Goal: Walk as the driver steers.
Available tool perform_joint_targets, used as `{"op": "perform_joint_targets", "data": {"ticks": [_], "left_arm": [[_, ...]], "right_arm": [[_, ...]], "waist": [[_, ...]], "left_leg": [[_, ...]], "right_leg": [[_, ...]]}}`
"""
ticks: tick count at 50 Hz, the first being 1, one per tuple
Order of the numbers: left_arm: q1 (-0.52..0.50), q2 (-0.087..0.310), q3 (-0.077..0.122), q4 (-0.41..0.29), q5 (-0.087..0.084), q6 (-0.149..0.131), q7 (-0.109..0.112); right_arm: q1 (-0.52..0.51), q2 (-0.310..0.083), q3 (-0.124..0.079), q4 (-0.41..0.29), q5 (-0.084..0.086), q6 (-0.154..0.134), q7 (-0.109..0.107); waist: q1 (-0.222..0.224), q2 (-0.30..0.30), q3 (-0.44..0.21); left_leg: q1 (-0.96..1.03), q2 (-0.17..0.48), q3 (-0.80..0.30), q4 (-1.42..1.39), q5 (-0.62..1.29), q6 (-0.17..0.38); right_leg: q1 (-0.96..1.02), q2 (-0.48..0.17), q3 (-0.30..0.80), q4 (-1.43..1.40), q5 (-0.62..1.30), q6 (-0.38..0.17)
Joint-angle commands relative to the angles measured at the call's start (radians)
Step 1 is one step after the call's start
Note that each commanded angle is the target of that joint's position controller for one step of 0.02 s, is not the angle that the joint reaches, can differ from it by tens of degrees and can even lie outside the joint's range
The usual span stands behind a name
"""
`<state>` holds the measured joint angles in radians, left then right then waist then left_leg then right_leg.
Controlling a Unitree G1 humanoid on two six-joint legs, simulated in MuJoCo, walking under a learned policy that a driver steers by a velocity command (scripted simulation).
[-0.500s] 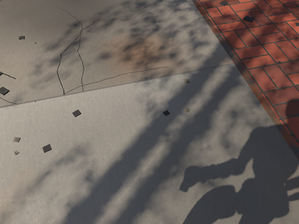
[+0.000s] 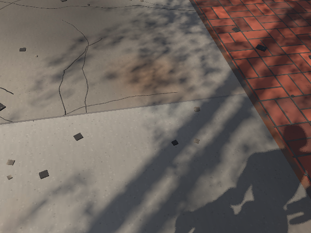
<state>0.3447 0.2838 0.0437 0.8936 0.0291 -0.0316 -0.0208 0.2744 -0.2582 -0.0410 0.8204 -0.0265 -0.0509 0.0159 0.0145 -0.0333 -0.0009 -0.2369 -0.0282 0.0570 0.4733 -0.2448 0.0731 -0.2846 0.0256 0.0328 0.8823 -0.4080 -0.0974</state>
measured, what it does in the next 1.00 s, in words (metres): walks ahead: right foot, then left foot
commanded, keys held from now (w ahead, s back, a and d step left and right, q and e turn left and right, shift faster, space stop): w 1.00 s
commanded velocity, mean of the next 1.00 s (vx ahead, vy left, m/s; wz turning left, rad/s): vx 0.48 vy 0.00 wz -0.01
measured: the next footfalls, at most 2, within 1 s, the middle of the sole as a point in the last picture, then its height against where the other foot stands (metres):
right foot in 0.42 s outside the picture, level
left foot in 0.98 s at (138, 195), level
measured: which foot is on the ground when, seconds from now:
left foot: down 0.00-0.44, up 0.46-0.96, down 0.98-1.00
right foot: up 0.00-0.40, down 0.42-1.00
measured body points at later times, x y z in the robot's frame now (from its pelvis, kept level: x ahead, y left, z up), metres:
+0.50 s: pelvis +0.26 -0.03 -0.02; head +0.30 -0.03 +0.43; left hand +0.42 +0.22 -0.13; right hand +0.22 -0.28 -0.16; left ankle +0.07 +0.08 -0.65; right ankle +0.35 -0.09 -0.74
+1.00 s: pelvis +0.55 +0.00 -0.02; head +0.58 +0.01 +0.43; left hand +0.46 +0.24 -0.17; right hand +0.75 -0.22 -0.12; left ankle +0.66 +0.08 -0.74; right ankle +0.36 -0.09 -0.72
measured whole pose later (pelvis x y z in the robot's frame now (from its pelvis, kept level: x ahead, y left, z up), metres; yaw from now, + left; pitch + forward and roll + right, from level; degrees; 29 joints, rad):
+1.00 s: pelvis +0.55 +0.00 -0.02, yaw +0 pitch +0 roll -1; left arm 0.45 0.21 0.02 1.07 0.01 -0.07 0.01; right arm 0.01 -0.21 -0.02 0.83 -0.04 -0.07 0.01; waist 0.06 0.00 0.07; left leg -0.45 -0.01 0.10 0.54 -0.09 0.11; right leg 0.04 0.05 -0.06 0.56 -0.45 -0.07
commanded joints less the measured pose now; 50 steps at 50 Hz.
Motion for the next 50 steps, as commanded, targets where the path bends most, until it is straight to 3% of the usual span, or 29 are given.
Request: {"op": "perform_joint_targets", "data": {"ticks": [1,3,6,11,15,18,20,21,22,23,24,25,26,27,28,30,33,38,43,46,47,48,49,50], "left_arm": [[-0.062,0.089,0.018,-0.074,0.003,-0.025,-0.021],[-0.066,0.067,0.010,-0.057,0.016,-0.015,-0.027],[-0.150,0.051,0.004,-0.079,0.014,-0.005,-0.029],[-0.342,0.015,-0.015,-0.140,0.009,-0.003,-0.030],[-0.432,0.010,-0.024,-0.170,0.001,-0.009,-0.026],[-0.367,0.033,-0.015,-0.155,0.000,-0.016,-0.012],[-0.120,0.074,0.008,-0.073,0.001,-0.029,0.007],[0.042,0.116,0.026,-0.027,0.019,-0.038,0.019],[0.151,0.218,0.053,-0.017,0.043,-0.038,0.031],[0.115,0.209,0.054,-0.013,0.012,-0.027,0.018],[-0.002,0.159,0.046,-0.023,-0.014,-0.025,0.014],[-0.074,0.092,0.030,-0.032,-0.019,-0.032,0.010],[-0.106,0.056,0.020,-0.027,-0.013,-0.040,0.010],[-0.106,0.034,0.013,-0.011,-0.015,-0.048,0.013],[-0.097,0.022,0.008,0.003,-0.013,-0.056,0.014],[-0.048,0.034,0.011,0.032,-0.019,-0.072,0.013],[0.007,0.053,0.014,0.061,-0.023,-0.077,0.013],[0.094,0.048,0.006,0.098,-0.023,-0.072,0.016],[0.174,0.054,0.003,0.140,-0.009,-0.063,0.030],[0.139,0.074,0.007,0.147,-0.002,-0.058,0.041],[0.124,0.083,0.010,0.148,0.000,-0.057,0.041],[0.106,0.084,0.009,0.146,-0.004,-0.053,0.039],[0.096,0.065,0.001,0.125,-0.014,-0.056,0.036],[0.200,-0.040,-0.019,0.099,-0.052,-0.057,0.024]], "right_arm": [[0.054,-0.121,-0.025,-0.026,0.007,-0.020,-0.001],[0.086,-0.103,-0.017,-0.001,0.010,-0.036,-0.005],[0.165,-0.092,-0.014,0.047,0.021,-0.044,-0.004],[0.224,-0.079,-0.005,0.098,0.018,-0.042,-0.009],[0.253,-0.093,-0.006,0.136,0.013,-0.043,-0.018],[0.216,-0.112,-0.008,0.150,0.010,-0.042,-0.025],[0.187,-0.131,-0.013,0.154,0.006,-0.032,-0.027],[0.186,-0.123,-0.009,0.146,0.012,-0.030,-0.026],[0.258,-0.027,0.012,0.110,0.037,-0.031,-0.016],[0.297,-0.057,-0.002,0.127,0.034,-0.029,-0.016],[0.200,-0.105,-0.017,0.106,0.017,-0.027,-0.019],[0.135,-0.092,-0.013,0.091,0.014,-0.034,-0.014],[0.111,-0.071,-0.011,0.091,0.012,-0.033,-0.010],[0.115,-0.061,-0.010,0.093,-0.003,-0.021,-0.005],[0.135,-0.041,-0.005,0.104,-0.011,-0.007,0.003],[0.116,-0.025,-0.004,0.098,-0.013,0.008,0.013],[-0.019,-0.033,-0.004,0.055,-0.013,0.018,0.019],[-0.217,-0.014,0.011,-0.006,0.000,0.011,0.021],[-0.340,-0.023,0.015,-0.049,0.002,0.004,0.015],[-0.286,-0.043,0.005,-0.042,0.002,-0.009,0.008],[-0.196,-0.058,-0.004,-0.014,0.001,-0.014,0.001],[-0.035,-0.077,-0.017,0.042,-0.005,-0.022,-0.009],[0.147,-0.135,-0.037,0.089,-0.027,-0.031,-0.022],[0.241,-0.245,-0.068,0.100,-0.046,-0.028,-0.026]], "waist": [[-0.011,0.109,0.098],[-0.014,0.114,0.068],[-0.026,0.104,0.073],[-0.059,0.108,0.110],[-0.071,0.117,0.126],[-0.018,0.123,0.089],[0.087,0.116,-0.050],[0.149,0.088,-0.145],[0.125,-0.103,-0.287],[0.091,-0.160,-0.335],[0.050,-0.056,-0.156],[0.032,-0.008,-0.046],[0.000,0.011,0.009],[-0.027,-0.004,0.031],[-0.045,-0.013,0.027],[-0.054,-0.012,0.030],[-0.037,-0.007,0.077],[0.015,-0.013,0.096],[0.051,-0.022,0.108],[0.002,-0.034,0.082],[-0.037,-0.041,0.035],[-0.107,-0.019,-0.047],[-0.173,0.022,-0.156],[-0.137,0.241,-0.294]], "left_leg": [[0.198,0.285,-0.433,-0.382,-0.302,0.095],[0.213,0.230,-0.303,-0.373,-0.036,0.084],[0.252,0.217,-0.222,-0.364,0.211,0.101],[0.248,0.187,-0.136,-0.357,0.419,0.107],[0.287,0.215,-0.117,-0.345,0.531,0.106],[0.343,0.240,-0.096,-0.236,0.818,0.087],[0.338,0.215,-0.065,0.054,0.988,0.058],[0.179,0.183,-0.046,0.287,0.781,0.045],[-0.128,0.060,0.011,0.659,0.261,0.009],[-0.315,-0.064,-0.091,0.868,-0.273,0.011],[-0.387,0.017,-0.139,0.884,-0.178,0.024],[-0.376,0.055,-0.126,0.828,-0.098,0.026],[-0.336,0.089,-0.119,0.765,-0.059,0.025],[-0.289,0.109,-0.117,0.717,-0.045,0.015],[-0.249,0.116,-0.110,0.692,-0.036,0.004],[-0.260,0.124,-0.087,0.655,-0.014,-0.013],[-0.374,0.150,-0.055,0.552,0.094,-0.041],[-0.396,0.128,-0.002,0.286,0.251,-0.059],[-0.410,0.088,0.018,0.142,0.227,-0.025],[-0.294,0.041,0.031,0.077,0.110,0.023],[-0.178,0.008,0.042,0.055,0.075,0.043],[0.015,-0.015,0.052,-0.010,0.113,0.070],[0.290,0.116,-0.086,-0.015,0.081,0.118],[0.586,0.428,-0.574,-0.073,-0.003,0.254]], "right_leg": [[-0.390,-0.090,0.020,0.149,0.121,0.000],[-0.372,-0.098,-0.015,0.163,0.206,0.028],[-0.445,-0.110,-0.048,0.145,0.265,0.062],[-0.449,-0.093,-0.101,-0.073,0.354,0.090],[-0.353,-0.059,-0.127,-0.258,0.384,0.054],[-0.215,-0.013,-0.136,-0.321,0.315,-0.003],[0.059,0.044,-0.148,-0.387,0.281,-0.048],[0.312,-0.045,-0.059,-0.401,0.259,-0.083],[0.588,-0.345,0.359,-0.431,0.083,-0.171],[0.620,-0.451,0.720,-0.590,0.077,-0.251],[0.475,-0.396,0.562,-0.609,0.037,-0.214],[0.322,-0.357,0.423,-0.648,0.099,-0.191],[0.221,-0.305,0.325,-0.682,0.177,-0.157],[0.149,-0.265,0.254,-0.701,0.256,-0.132],[0.113,-0.244,0.203,-0.718,0.304,-0.121],[0.102,-0.229,0.150,-0.741,0.394,-0.128],[0.126,-0.206,0.093,-0.785,0.416,-0.124],[0.200,-0.171,0.021,-0.774,0.571,-0.088],[0.375,-0.221,0.022,-0.720,0.697,-0.097],[0.428,-0.242,0.004,-0.607,0.950,-0.081],[0.425,-0.236,-0.007,-0.504,1.076,-0.068],[0.380,-0.204,-0.036,-0.325,1.087,-0.050],[0.188,-0.167,-0.059,-0.076,0.839,-0.033],[-0.181,0.013,-0.125,0.331,0.202,0.020]]}}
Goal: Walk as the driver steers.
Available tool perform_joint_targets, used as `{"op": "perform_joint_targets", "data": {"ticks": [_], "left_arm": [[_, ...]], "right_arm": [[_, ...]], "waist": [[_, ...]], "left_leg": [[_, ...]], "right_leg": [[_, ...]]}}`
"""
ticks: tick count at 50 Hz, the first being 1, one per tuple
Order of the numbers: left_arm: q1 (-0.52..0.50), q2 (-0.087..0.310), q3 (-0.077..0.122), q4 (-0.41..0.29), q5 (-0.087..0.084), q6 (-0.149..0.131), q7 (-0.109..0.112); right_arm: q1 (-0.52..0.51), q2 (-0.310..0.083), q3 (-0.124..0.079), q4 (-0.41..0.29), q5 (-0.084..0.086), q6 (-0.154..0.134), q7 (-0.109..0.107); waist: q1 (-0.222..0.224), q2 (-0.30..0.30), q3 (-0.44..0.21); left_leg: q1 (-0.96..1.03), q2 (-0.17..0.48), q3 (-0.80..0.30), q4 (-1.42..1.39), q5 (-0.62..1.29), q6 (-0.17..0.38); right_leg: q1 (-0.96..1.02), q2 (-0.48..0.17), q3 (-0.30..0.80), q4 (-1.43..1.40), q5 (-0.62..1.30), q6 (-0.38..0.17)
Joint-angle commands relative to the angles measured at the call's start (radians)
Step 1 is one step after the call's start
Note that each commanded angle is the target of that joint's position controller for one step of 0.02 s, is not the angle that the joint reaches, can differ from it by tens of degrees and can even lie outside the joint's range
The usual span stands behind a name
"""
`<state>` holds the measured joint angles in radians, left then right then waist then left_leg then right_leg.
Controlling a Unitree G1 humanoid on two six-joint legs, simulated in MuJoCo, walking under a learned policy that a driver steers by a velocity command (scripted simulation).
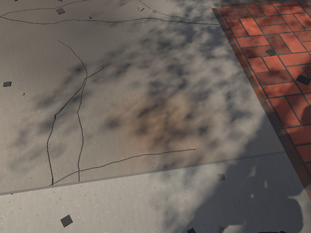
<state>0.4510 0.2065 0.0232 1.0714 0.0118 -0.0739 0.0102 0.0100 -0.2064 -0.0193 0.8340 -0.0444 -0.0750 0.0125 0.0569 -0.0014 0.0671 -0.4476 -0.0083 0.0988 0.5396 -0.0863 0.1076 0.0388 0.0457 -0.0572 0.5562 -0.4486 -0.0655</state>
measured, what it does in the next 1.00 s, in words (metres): walks ahead, turning left: right foot, then left foot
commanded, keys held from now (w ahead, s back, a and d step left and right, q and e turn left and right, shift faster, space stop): w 0.14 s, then w+q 0.48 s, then q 0.38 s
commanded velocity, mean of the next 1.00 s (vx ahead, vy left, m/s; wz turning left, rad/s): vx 0.40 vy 0.00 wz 0.38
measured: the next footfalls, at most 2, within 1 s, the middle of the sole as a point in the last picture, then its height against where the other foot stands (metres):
right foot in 0.50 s outside the picture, level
left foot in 0.98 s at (134, 204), level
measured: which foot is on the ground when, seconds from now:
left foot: down 0.00-0.52, up 0.54-0.96, down 0.98-1.00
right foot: down 0.00-0.00, up 0.02-0.48, down 0.50-0.98, up 1.00-1.00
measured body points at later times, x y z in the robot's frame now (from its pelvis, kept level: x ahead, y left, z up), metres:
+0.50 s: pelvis +0.27 -0.01 +0.01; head +0.30 -0.01 +0.46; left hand +0.47 +0.23 -0.09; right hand +0.21 -0.26 -0.13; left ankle +0.11 +0.07 -0.72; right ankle +0.40 -0.10 -0.72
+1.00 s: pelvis +0.46 +0.03 +0.00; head +0.50 +0.06 +0.45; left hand +0.38 +0.28 -0.15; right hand +0.72 -0.12 -0.11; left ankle +0.52 +0.12 -0.72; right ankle +0.41 -0.10 -0.70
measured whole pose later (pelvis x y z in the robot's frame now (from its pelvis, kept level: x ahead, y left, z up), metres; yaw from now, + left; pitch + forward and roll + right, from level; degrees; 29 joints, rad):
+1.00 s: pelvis +0.46 +0.03 +0.00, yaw +25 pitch +0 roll -1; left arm 0.29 0.23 0.06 0.90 0.01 -0.04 0.03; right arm 0.09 -0.22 -0.05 0.79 -0.05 -0.02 0.04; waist 0.03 0.00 0.09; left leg -0.44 -0.03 0.08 0.58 -0.13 0.10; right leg -0.18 -0.08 -0.26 0.76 -0.50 0.01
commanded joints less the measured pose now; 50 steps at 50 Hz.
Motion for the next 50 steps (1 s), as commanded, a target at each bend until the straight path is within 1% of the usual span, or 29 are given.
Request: {"op": "perform_joint_targets", "data": {"ticks": [1,2,3,4,5,6,8,10,14,19,22,23,24,25,26,27,28,29,30,32,34,36,39,42,45,47,48,49,50], "left_arm": [[0.068,0.126,0.028,-0.062,-0.009,-0.014,-0.004],[-0.020,0.136,0.037,-0.090,-0.002,-0.013,-0.005],[-0.071,0.118,0.033,-0.102,0.001,-0.018,-0.010],[-0.087,0.097,0.033,-0.100,0.006,-0.011,-0.013],[-0.073,0.083,0.031,-0.097,0.022,0.003,-0.019],[-0.060,0.064,0.028,-0.090,0.027,0.016,-0.026],[-0.095,0.056,0.029,-0.106,0.031,0.029,-0.035],[-0.189,0.061,0.029,-0.143,0.033,0.035,-0.037],[-0.369,0.059,0.022,-0.210,0.021,0.032,-0.037],[-0.516,0.070,0.015,-0.274,0.009,0.024,-0.031],[-0.507,0.100,0.021,-0.298,0.003,0.008,-0.027],[-0.454,0.113,0.027,-0.289,0.002,0.001,-0.023],[-0.352,0.129,0.036,-0.260,0.004,-0.009,-0.017],[-0.198,0.168,0.053,-0.218,0.018,-0.024,-0.005],[-0.027,0.254,0.073,-0.213,0.044,-0.033,0.009],[-0.060,0.328,0.091,-0.219,0.046,-0.016,0.006],[-0.148,0.218,0.073,-0.241,0.030,-0.001,0.003],[-0.223,0.137,0.051,-0.255,0.022,-0.003,0.000],[-0.248,0.109,0.044,-0.252,0.023,-0.008,-0.002],[-0.235,0.086,0.036,-0.232,0.016,-0.022,0.006],[-0.193,0.090,0.036,-0.213,0.007,-0.043,0.006],[-0.176,0.107,0.040,-0.206,0.000,-0.048,0.007],[-0.187,0.112,0.040,-0.206,0.002,-0.032,0.012],[-0.180,0.143,0.049,-0.205,-0.002,-0.021,0.017],[-0.161,0.173,0.062,-0.201,-0.006,-0.004,0.022],[-0.161,0.188,0.070,-0.205,-0.007,0.015,0.029],[-0.162,0.193,0.073,-0.209,-0.007,0.028,0.028],[-0.115,0.195,0.074,-0.219,-0.003,0.036,0.023],[-0.043,0.092,0.052,-0.272,-0.005,0.047,0.013]], "right_arm": [[0.450,-0.258,-0.085,0.088,0.015,0.009,-0.009],[0.332,-0.210,-0.072,0.076,0.033,0.011,-0.007],[0.266,-0.142,-0.056,0.067,0.033,0.004,-0.001],[0.240,-0.110,-0.047,0.072,0.030,-0.003,-0.002],[0.237,-0.082,-0.038,0.088,0.033,-0.009,-0.006],[0.254,-0.074,-0.034,0.101,0.031,-0.017,-0.007],[0.311,-0.097,-0.039,0.131,0.037,-0.031,-0.006],[0.348,-0.116,-0.042,0.147,0.040,-0.031,-0.007],[0.412,-0.118,-0.041,0.161,0.039,-0.022,-0.010],[0.490,-0.135,-0.048,0.173,0.029,-0.012,-0.018],[0.466,-0.157,-0.061,0.160,0.021,-0.005,-0.027],[0.440,-0.168,-0.066,0.151,0.020,-0.003,-0.028],[0.417,-0.177,-0.071,0.143,0.024,-0.003,-0.025],[0.408,-0.158,-0.068,0.135,0.031,-0.006,-0.019],[0.414,-0.099,-0.054,0.091,0.039,-0.010,-0.018],[0.528,-0.025,-0.045,0.066,0.072,-0.004,-0.019],[0.489,-0.124,-0.063,0.096,0.043,0.015,-0.026],[0.421,-0.125,-0.069,0.089,0.034,0.017,-0.015],[0.387,-0.097,-0.066,0.081,0.032,0.019,-0.007],[0.370,-0.081,-0.068,0.074,0.014,0.043,0.008],[0.360,-0.068,-0.070,0.062,0.013,0.064,0.010],[0.313,-0.061,-0.067,0.036,0.011,0.076,0.014],[0.205,-0.047,-0.051,-0.015,0.015,0.078,0.030],[0.134,-0.046,-0.038,-0.047,0.013,0.078,0.041],[0.123,-0.081,-0.045,-0.069,0.004,0.079,0.043],[0.177,-0.106,-0.057,-0.065,-0.003,0.071,0.038],[0.254,-0.115,-0.065,-0.044,-0.007,0.059,0.030],[0.328,-0.189,-0.085,-0.034,-0.015,0.042,0.014],[0.303,-0.317,-0.116,-0.056,0.000,0.049,0.000]], "waist": [[-0.168,0.122,-0.354],[-0.115,0.080,-0.180],[-0.096,0.033,-0.093],[-0.067,0.034,-0.048],[-0.039,0.054,-0.030],[-0.028,0.063,-0.037],[-0.020,0.059,-0.032],[-0.029,0.054,-0.003],[-0.073,0.056,0.028],[-0.123,0.075,0.016],[-0.098,0.087,0.004],[-0.070,0.091,-0.011],[-0.024,0.076,-0.056],[0.037,0.012,-0.148],[0.084,-0.113,-0.318],[0.008,-0.346,-0.380],[-0.018,-0.150,-0.258],[-0.032,-0.055,-0.134],[-0.047,-0.042,-0.083],[-0.073,-0.090,-0.043],[-0.092,-0.082,-0.059],[-0.099,-0.092,-0.065],[-0.088,-0.122,-0.045],[-0.067,-0.118,-0.057],[-0.063,-0.120,-0.074],[-0.079,-0.110,-0.105],[-0.116,-0.058,-0.148],[-0.146,0.071,-0.216],[-0.066,0.278,-0.290]], "left_leg": [[0.754,0.423,-0.787,-0.247,-0.153,0.239],[0.603,0.382,-0.606,-0.264,-0.186,0.204],[0.467,0.337,-0.493,-0.308,-0.125,0.174],[0.380,0.286,-0.403,-0.337,-0.074,0.134],[0.312,0.246,-0.334,-0.359,-0.018,0.105],[0.286,0.229,-0.293,-0.371,0.029,0.099],[0.276,0.209,-0.257,-0.388,0.109,0.109],[0.281,0.193,-0.245,-0.413,0.111,0.119],[0.311,0.161,-0.239,-0.414,0.145,0.112],[0.421,0.175,-0.279,-0.336,0.243,0.112],[0.454,0.199,-0.323,-0.265,0.305,0.093],[0.434,0.195,-0.326,-0.220,0.341,0.076],[0.404,0.170,-0.315,-0.116,0.407,0.059],[0.325,0.103,-0.265,0.087,0.364,0.037],[0.172,0.026,-0.199,0.384,0.057,0.018],[-0.135,-0.105,-0.127,0.617,-0.483,-0.006],[-0.198,-0.015,-0.174,0.705,-0.412,0.006],[-0.194,0.023,-0.178,0.688,-0.308,0.003],[-0.164,0.053,-0.173,0.655,-0.249,-0.006],[-0.121,0.077,-0.156,0.620,-0.215,-0.032],[-0.114,0.063,-0.134,0.622,-0.210,-0.053],[-0.151,0.060,-0.111,0.579,-0.165,-0.068],[-0.129,0.056,-0.064,0.377,-0.045,-0.080],[-0.021,0.035,-0.014,0.191,0.042,-0.066],[0.023,0.019,0.002,0.115,-0.036,-0.033],[0.087,-0.011,0.005,0.053,-0.104,0.002],[0.182,-0.040,0.010,-0.035,-0.042,0.024],[0.356,0.059,-0.136,-0.099,0.287,0.068],[0.592,0.371,-0.527,-0.035,0.856,0.242]], "right_leg": [[-0.620,0.024,0.105,0.771,-0.056,-0.027],[-0.674,-0.043,0.124,0.768,0.033,-0.035],[-0.655,-0.080,0.117,0.711,0.104,-0.033],[-0.616,-0.108,0.111,0.652,0.139,-0.029],[-0.565,-0.125,0.106,0.606,0.158,-0.017],[-0.532,-0.126,0.097,0.588,0.172,-0.006],[-0.552,-0.136,0.071,0.545,0.205,0.013],[-0.621,-0.152,0.049,0.466,0.273,0.040],[-0.660,-0.139,0.026,0.230,0.399,0.083],[-0.649,-0.100,0.027,0.078,0.428,0.086],[-0.573,-0.086,0.051,0.006,0.349,0.062],[-0.485,-0.071,0.048,-0.028,0.309,0.049],[-0.339,-0.046,0.034,-0.078,0.295,0.033],[-0.120,-0.082,0.067,-0.124,0.306,0.003],[0.120,-0.340,0.325,-0.148,0.141,-0.041],[0.268,-0.528,0.744,-0.294,0.062,-0.144],[0.142,-0.480,0.696,-0.310,-0.054,-0.132],[0.008,-0.426,0.528,-0.321,-0.008,-0.106],[-0.081,-0.382,0.397,-0.344,0.134,-0.087],[-0.162,-0.325,0.225,-0.359,0.374,-0.059],[-0.159,-0.325,0.121,-0.315,0.774,-0.071],[-0.146,-0.322,0.033,-0.296,0.944,-0.080],[-0.173,-0.282,-0.079,-0.295,0.936,-0.074],[-0.176,-0.281,-0.141,-0.262,0.928,-0.068],[-0.110,-0.319,-0.141,-0.170,0.954,-0.058],[-0.081,-0.326,-0.143,-0.016,0.979,-0.045],[-0.099,-0.302,-0.165,0.148,0.917,-0.020],[-0.230,-0.251,-0.179,0.392,0.643,0.037],[-0.569,-0.064,-0.177,0.728,-0.233,0.094]]}}
Keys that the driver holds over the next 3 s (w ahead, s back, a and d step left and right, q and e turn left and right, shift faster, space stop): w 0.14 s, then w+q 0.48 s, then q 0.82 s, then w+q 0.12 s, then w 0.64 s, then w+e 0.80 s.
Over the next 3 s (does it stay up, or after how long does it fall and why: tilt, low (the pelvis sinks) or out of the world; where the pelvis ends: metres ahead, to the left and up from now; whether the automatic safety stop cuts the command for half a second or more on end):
stays up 0.94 0.55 0.00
